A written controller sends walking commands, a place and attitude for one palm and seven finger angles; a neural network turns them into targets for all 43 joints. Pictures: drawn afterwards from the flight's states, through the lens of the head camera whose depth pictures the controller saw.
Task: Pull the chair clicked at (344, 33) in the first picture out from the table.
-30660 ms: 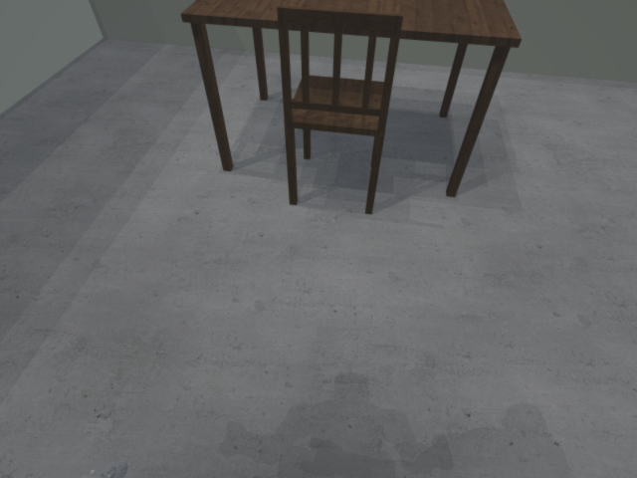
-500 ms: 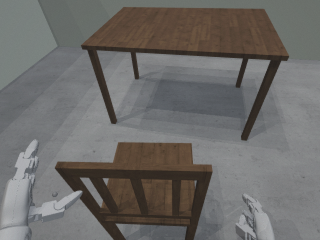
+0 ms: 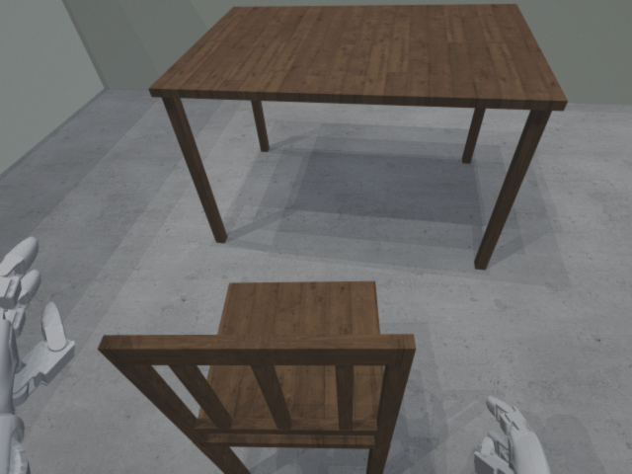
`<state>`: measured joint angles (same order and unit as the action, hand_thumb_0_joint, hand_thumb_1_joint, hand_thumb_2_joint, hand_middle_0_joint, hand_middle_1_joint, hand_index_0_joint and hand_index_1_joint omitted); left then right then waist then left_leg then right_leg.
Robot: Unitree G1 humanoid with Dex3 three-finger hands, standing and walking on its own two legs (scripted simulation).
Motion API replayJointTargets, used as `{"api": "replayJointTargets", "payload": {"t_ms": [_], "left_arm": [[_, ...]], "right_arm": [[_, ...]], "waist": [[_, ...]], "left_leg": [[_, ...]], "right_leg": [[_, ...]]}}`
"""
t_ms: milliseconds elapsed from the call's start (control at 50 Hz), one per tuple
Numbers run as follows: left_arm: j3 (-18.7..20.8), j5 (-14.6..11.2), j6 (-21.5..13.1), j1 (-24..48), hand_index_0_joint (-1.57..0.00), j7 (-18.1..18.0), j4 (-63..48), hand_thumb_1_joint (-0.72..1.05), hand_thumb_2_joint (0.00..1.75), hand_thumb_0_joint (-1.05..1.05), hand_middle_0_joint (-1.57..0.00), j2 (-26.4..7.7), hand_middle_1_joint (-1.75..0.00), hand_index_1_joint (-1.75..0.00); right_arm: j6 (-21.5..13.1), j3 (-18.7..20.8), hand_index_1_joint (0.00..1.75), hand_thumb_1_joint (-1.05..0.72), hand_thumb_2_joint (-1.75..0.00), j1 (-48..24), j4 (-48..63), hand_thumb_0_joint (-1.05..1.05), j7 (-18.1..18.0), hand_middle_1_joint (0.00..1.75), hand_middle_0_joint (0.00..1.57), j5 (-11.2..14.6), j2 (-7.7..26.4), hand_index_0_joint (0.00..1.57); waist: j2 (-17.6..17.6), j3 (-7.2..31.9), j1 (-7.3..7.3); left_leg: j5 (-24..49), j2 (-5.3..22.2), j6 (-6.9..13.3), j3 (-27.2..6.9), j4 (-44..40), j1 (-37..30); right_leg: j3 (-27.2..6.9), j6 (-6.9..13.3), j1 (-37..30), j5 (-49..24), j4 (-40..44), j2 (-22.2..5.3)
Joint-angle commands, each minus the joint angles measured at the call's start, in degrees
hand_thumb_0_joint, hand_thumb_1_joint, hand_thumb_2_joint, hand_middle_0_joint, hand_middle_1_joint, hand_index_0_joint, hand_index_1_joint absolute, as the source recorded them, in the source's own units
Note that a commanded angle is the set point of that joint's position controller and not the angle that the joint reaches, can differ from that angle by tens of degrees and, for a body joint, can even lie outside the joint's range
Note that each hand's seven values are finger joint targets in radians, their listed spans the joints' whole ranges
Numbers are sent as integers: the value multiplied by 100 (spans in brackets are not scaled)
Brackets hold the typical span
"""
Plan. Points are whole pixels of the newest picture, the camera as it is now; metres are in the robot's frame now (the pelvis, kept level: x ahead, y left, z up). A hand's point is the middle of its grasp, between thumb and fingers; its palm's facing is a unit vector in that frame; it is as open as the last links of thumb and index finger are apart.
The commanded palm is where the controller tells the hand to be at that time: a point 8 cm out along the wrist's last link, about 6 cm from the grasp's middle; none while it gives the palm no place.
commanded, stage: draw the hand back to the body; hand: left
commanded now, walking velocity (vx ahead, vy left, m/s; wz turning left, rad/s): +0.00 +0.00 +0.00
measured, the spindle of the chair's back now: (274, 396) +0.26 +0.11 -0.12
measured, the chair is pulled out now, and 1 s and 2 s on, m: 0.67 0.67 0.67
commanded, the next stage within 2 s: step back with the hand held close in 0.14 s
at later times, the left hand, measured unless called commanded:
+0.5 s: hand (60, 353) +0.18 +0.27 +0.15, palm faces +0.38 -0.77 -0.52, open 7.4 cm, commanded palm +0.12 +0.31 +0.18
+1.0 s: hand out of the picture +0.10 +0.28 +0.16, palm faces +0.47 -0.75 -0.47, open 7.4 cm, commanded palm +0.04 +0.31 +0.18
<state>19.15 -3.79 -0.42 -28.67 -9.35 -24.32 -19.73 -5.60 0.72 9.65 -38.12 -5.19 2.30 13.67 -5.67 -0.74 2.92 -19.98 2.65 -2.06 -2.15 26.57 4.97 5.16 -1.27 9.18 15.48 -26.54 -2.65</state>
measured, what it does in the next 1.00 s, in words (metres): shifts its weight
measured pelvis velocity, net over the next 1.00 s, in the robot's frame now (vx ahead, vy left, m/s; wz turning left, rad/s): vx -0.11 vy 0.01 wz -0.01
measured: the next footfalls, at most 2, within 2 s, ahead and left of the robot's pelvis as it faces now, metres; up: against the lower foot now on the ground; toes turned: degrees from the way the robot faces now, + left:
none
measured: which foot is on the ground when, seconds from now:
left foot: down 0.00-1.00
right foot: down 0.00-1.00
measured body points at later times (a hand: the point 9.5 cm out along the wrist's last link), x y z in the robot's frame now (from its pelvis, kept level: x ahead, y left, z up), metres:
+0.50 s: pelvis -0.03 +0.01 +0.00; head +0.01 -0.02 +0.45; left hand +0.16 +0.31 +0.18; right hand +0.16 -0.23 -0.09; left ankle -0.06 +0.14 -0.74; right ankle -0.01 -0.13 -0.74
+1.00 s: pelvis -0.11 +0.01 -0.01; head -0.09 +0.01 +0.44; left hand +0.07 +0.31 +0.18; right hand +0.06 -0.24 -0.09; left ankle -0.06 +0.14 -0.74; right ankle -0.02 -0.13 -0.74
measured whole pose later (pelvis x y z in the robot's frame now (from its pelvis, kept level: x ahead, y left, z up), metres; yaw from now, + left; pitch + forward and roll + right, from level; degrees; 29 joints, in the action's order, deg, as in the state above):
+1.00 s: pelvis -0.11 +0.01 -0.01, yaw +0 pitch +0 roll -1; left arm 23.8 -2.0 -5.5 -31.5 -11.8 -30.3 -22.6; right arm -3.3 0.6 12.5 -33.3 -6.4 1.8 12.6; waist -1.3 -1.4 0.2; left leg -14.7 2.4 -1.1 -2.1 34.8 20.4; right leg 4.3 -0.9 22.0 9.6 -29.2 -2.6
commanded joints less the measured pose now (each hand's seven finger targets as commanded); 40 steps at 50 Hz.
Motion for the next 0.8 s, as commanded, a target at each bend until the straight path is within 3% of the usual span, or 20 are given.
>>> {"api": "replayJointTargets", "payload": {"t_ms": [0,40,120,180,220,240,260,300,320,340,400,480,520,580,620,680,720,780], "left_arm": [[871,65,-429,346,-20,-124,-1397,90,90,0,-20,-1280,-30,-30],[868,69,-410,411,-20,-130,-1388,90,90,0,-20,-1249,-30,-30],[836,61,-356,442,-20,-121,-1283,90,90,0,-20,-1201,-30,-30],[717,61,-363,365,-20,-110,-1194,90,90,0,-20,-1084,-30,-30],[799,58,-357,501,-20,-100,-1291,90,90,0,-20,-1185,-30,-30],[511,82,-362,559,-20,-76,-1283,90,90,0,-20,-947,-30,-30],[1357,-54,-664,1370,-20,-65,-1710,90,90,0,-20,-1779,-30,-30],[982,15,-651,467,-20,25,-889,90,90,0,-20,-1152,-30,-30],[1025,17,-681,423,-20,37,-1073,90,90,0,-20,-1217,-30,-30],[933,35,-692,130,-20,36,-1036,90,90,0,-20,-1062,-30,-30],[1026,86,-710,-291,-20,-9,-1278,90,90,0,-20,-1141,-30,-30],[1207,70,-734,-554,-20,-93,-1619,90,90,0,-20,-1309,-30,-30],[1324,64,-736,-524,-20,-137,-1714,90,90,0,-20,-1467,-30,-30],[1239,38,-763,-526,-20,-161,-1718,90,90,0,-20,-1347,-30,-30],[1306,43,-763,-428,-20,-202,-1681,90,90,0,-20,-1446,-30,-30],[1162,65,-770,-356,-20,-221,-1691,90,90,0,-20,-1310,-30,-30],[1215,81,-762,-266,-20,-265,-1661,90,90,0,-20,-1407,-30,-30],[1162,135,-772,-101,-20,-298,-1636,90,90,0,-20,-1355,-30,-30]], "right_arm": [[-389,157,30,-90,-90,-748,962,0,-49,30,20,-22,507,20],[-418,123,30,-90,-90,-736,945,0,-60,30,20,-24,481,20],[-419,142,30,-90,-90,-767,921,0,-47,30,20,-12,521,20],[-393,140,30,-90,-90,-729,936,0,-36,30,20,-25,527,20],[-412,142,30,-90,-90,-777,943,0,-32,30,20,-20,549,20],[-424,101,30,-90,-90,-745,950,0,-24,30,20,-37,522,20],[-237,201,30,-90,-90,-585,1115,0,-49,30,20,3,667,20],[-44,226,30,-90,-90,-559,1044,0,-30,30,20,-45,601,20],[10,246,30,-90,-90,-581,1103,0,-22,30,20,-44,632,20],[81,227,30,-90,-90,-610,1150,0,-21,30,20,-57,568,20],[260,266,30,-90,-90,-691,1292,0,-17,30,20,-64,538,20],[324,305,30,-90,-90,-728,1366,0,-66,30,20,-29,471,20],[298,347,30,-90,-90,-703,1320,0,-109,30,20,-1,475,20],[238,321,30,-90,-90,-653,1341,0,-139,30,20,-21,455,20],[197,351,30,-90,-90,-613,1267,0,-174,30,20,-1,465,20],[129,319,30,-90,-90,-526,1296,0,-170,30,20,-31,475,20],[90,323,30,-90,-90,-476,1230,0,-189,30,20,-20,499,20],[44,257,30,-90,-90,-455,1295,0,-179,30,20,-62,482,20]], "waist": [[277,757,86],[11,656,74],[-25,595,45],[245,543,66],[93,577,46],[42,489,26],[166,-145,-179],[474,223,-239],[259,497,-230],[250,544,-223],[321,914,-199],[270,1105,-182],[163,1116,-189],[117,979,-169],[202,932,-188],[425,850,-204],[462,717,-223],[626,431,-215]], "left_leg": [[2390,79,238,159,-224,192],[2358,72,219,142,-265,235],[2278,87,206,157,-276,228],[2300,105,212,131,-313,239],[2209,106,206,120,-327,245],[2254,84,215,132,-330,273],[2163,250,298,77,-165,576],[2357,210,259,34,-111,453],[2483,233,263,30,-162,371],[2776,277,264,18,-185,369],[3422,378,265,-42,-131,354],[3595,493,279,-115,-116,435],[3293,516,292,-120,-118,521],[2673,551,292,-159,-120,843],[2084,494,295,-159,-58,1009],[1219,343,258,-143,111,1280],[643,271,269,-155,103,1406],[-273,199,300,-164,74,1729]], "right_leg": [[-27,229,-616,-2028,170,-173],[-27,249,-583,-1936,201,-174],[-44,244,-518,-1809,231,-160],[5,235,-485,-1770,193,-146],[-45,242,-487,-1679,211,-155],[-25,251,-445,-1717,220,-157],[-630,302,43,-2417,486,-370],[-537,329,-243,-2770,336,-473],[-557,318,-370,-2826,265,-500],[-459,300,-421,-2869,175,-486],[-379,266,-548,-2996,-18,-488],[-335,230,-456,-2695,-193,-482],[-372,228,-366,-2470,-216,-501],[-395,189,-202,-2004,-226,-472],[-503,214,-158,-1955,-133,-515],[-685,270,76,-1608,14,-602],[-777,326,277,-1074,196,-663],[-888,262,668,299,501,-621]]}}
